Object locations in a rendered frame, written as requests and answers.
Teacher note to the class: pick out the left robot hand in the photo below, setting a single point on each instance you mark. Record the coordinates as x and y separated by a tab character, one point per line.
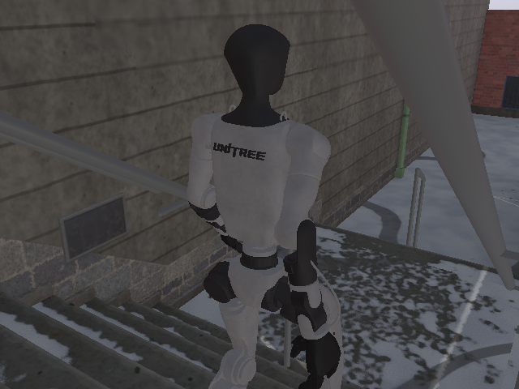
232	242

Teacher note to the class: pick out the robot left shin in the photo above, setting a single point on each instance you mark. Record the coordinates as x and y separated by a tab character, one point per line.
219	381

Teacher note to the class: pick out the right robot hand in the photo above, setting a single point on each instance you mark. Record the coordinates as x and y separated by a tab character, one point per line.
322	358

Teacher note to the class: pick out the left robot forearm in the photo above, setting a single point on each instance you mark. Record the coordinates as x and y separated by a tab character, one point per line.
212	216

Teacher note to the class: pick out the humanoid robot head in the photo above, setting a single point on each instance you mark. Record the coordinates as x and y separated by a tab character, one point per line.
257	55

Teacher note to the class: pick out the robot right upper arm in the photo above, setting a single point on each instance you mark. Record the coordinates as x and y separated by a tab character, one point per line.
310	151

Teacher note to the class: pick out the right robot forearm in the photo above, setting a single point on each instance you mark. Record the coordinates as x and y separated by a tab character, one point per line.
306	297

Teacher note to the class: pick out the robot left upper arm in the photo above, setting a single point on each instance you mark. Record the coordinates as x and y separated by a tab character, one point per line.
199	191

